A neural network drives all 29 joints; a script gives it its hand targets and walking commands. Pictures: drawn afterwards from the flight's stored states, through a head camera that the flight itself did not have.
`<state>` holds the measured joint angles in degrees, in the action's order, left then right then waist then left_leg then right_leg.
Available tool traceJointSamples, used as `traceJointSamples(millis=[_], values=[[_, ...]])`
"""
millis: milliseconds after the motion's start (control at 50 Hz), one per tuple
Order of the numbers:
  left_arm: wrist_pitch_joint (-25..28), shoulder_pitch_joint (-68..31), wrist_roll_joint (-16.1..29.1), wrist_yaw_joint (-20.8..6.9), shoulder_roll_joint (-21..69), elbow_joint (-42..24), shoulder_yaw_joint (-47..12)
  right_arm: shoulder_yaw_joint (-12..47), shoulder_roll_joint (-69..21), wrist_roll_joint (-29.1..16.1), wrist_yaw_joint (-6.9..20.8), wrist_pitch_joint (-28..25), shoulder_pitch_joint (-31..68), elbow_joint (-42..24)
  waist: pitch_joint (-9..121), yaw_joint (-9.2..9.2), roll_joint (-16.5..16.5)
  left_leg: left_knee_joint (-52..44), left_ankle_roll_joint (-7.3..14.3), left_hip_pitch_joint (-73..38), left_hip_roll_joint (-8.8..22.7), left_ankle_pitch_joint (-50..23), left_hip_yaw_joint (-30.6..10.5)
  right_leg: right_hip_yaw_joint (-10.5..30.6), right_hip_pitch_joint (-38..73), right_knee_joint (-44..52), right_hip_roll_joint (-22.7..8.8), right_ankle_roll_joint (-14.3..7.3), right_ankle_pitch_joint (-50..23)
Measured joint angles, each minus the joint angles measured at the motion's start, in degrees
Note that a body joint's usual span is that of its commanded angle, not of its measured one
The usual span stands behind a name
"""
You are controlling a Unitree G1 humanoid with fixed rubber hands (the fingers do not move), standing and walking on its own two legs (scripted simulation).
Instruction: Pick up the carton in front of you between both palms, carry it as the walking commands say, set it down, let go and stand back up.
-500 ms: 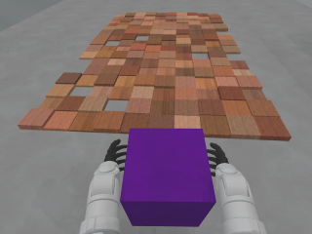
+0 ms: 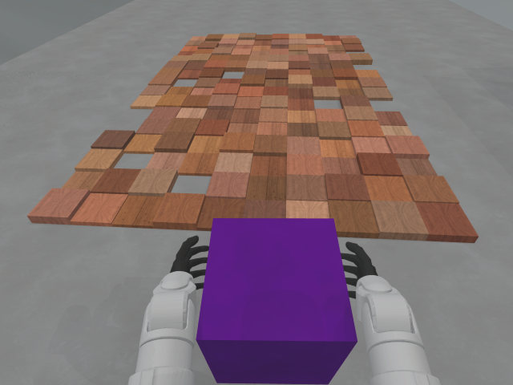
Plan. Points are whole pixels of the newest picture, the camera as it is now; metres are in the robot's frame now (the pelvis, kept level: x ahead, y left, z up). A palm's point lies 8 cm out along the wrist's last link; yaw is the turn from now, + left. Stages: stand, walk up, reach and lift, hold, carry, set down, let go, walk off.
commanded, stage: hold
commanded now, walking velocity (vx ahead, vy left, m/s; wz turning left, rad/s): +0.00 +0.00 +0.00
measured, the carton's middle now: (272, 304) +0.30 +0.00 -0.05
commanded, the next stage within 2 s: carry in 1.08 s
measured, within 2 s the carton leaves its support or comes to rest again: neither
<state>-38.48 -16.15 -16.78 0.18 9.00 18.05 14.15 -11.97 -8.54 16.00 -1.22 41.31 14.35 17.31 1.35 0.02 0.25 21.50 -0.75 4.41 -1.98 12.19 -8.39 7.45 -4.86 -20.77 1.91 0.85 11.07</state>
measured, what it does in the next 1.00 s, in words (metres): stands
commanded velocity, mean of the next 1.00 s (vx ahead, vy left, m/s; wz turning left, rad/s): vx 0.00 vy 0.00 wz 0.00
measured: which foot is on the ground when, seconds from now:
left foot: down 0.00-1.00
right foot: down 0.00-1.00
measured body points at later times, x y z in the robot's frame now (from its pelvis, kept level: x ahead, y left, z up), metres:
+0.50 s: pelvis -0.01 +0.00 +0.00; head -0.07 +0.00 +0.45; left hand +0.30 +0.15 +0.05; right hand +0.29 -0.15 +0.04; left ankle +0.00 +0.13 -0.75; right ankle +0.01 -0.13 -0.75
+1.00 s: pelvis +0.00 +0.00 +0.00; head -0.06 +0.00 +0.45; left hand +0.30 +0.15 +0.05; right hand +0.29 -0.15 +0.04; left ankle +0.00 +0.13 -0.75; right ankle +0.01 -0.13 -0.75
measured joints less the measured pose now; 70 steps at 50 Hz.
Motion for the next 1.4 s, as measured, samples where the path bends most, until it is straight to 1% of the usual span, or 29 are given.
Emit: traceJointSamples(millis=[120,260,600,1060,1100,1120,1160,1200,1240,1260,1300,1320,1360,1400], values=[[-2.28,1.14,1.22,0.44,-0.29,-3.76,-1.54,1.47,0.23,-0.99,-0.37,2.10,-1.01,-3.52,0.09,-0.15,-0.07,-1.36,0.03,-1.63,0.05,-0.62,0.10,0.07,1.57,1.25,-0.13,0.03,-0.56],[-4.09,-0.57,-0.46,-0.16,0.14,-2.33,-0.13,0.10,-0.22,0.55,0.40,3.88,0.95,-1.83,-0.31,-0.28,-0.03,-1.14,-0.01,-2.49,0.10,-0.72,0.15,-0.05,2.45,1.06,-0.08,-0.03,-0.69],[-3.50,-2.79,-1.72,-0.66,0.77,-0.83,2.03,-1.77,-0.77,1.45,0.63,3.36,3.12,-0.44,-0.83,-0.28,0.02,0.01,-0.23,-1.38,0.28,-0.66,0.26,-0.36,1.37,-0.11,0.15,-0.18,-0.63],[-4.33,-0.64,-0.59,-0.31,0.16,-2.66,-0.17,0.21,-0.22,0.56,0.34,3.95,0.93,-2.32,-0.66,-0.20,-0.04,-1.44,-0.02,-2.61,0.28,-0.81,0.54,-0.44,2.60,1.28,-0.11,-0.15,-0.69],[-4.54,-0.61,-0.40,-0.12,0.13,-3.09,-0.42,0.35,-0.17,0.31,0.22,4.06,0.82,-2.74,0.87,-0.04,-0.18,0.85,-0.07,0.34,0.18,0.18,0.73,-0.81,-0.32,-1.05,-0.16,-0.06,0.29],[-4.61,-0.41,-0.15,0.00,0.10,-3.47,-0.67,0.47,-0.11,0.04,0.14,4.06,0.54,-3.15,1.81,0.07,-0.27,2.50,-0.03,2.12,0.33,1.67,1.18,-1.36,-1.99,-2.59,-0.37,-0.08,1.63],[-5.03,0.44,0.69,0.38,-0.11,-4.92,-1.75,1.13,0.11,-0.81,-0.14,4.42,-0.51,-4.83,3.60,0.33,-0.35,5.68,-0.12,5.34,1.06,6.92,2.51,-2.90,-4.72,-5.01,-0.98,-0.33,5.97],[-5.98,1.15,1.75,0.86,-0.29,-7.60,-3.07,1.73,0.34,-2.04,-0.53,5.35,-1.44,-7.82,4.77,0.61,-0.34,8.17,0.07,8.22,1.98,9.44,4.03,-4.25,-6.62,-5.75,-1.55,-0.32,6.43],[-7.48,1.96,3.10,1.45,-0.46,-11.19,-4.31,2.51,0.71,-3.60,-1.01,6.65,-2.29,-11.32,5.54,0.67,-0.79,9.54,0.27,10.05,2.46,8.53,5.80,-4.90,-8.23,-6.79,-2.38,-0.04,4.24],[-8.50,2.57,3.78,1.88,-0.59,-13.07,-4.97,2.95,0.88,-4.42,-1.27,7.54,-2.74,-12.96,5.96,0.66,-1.12,9.50,0.33,10.30,2.52,7.61,6.65,-4.97,-8.85,-7.73,-2.87,0.22,4.36],[-11.18,3.92,5.11,2.50,-0.90,-17.00,-5.70,3.78,0.99,-5.85,-1.77,10.00,-3.31,-15.93,6.97,0.49,-1.77,8.71,0.31,10.12,2.44,5.40,8.27,-5.04,-9.99,-10.24,-3.97,0.42,7.70],[-12.66,4.62,5.84,2.72,-1.19,-19.00,-5.69,4.33,0.78,-6.32,-2.15,11.34,-3.29,-17.07,7.52,0.23,-1.96,8.64,0.40,10.04,2.35,5.28,9.00,-5.78,-11.19,-12.83,-4.59,0.27,10.26],[-15.60,5.78,7.48,3.04,-2.07,-22.32,-5.57,5.74,0.55,-6.85,-2.89,14.16,-3.31,-19.14,8.13,-0.15,-1.11,7.94,0.65,9.31,2.97,6.62,9.78,-8.74,-13.67,-17.09,-4.69,0.02,14.58],[-18.51,5.99,9.07,3.69,-2.67,-24.88,-5.89,6.95,0.71,-7.40,-3.79,17.21,-3.88,-22.20,8.00,-0.35,0.15,5.85,0.62,7.92,4.00,7.01,9.79,-11.63,-15.37,-17.27,-3.85,-0.49,16.06]])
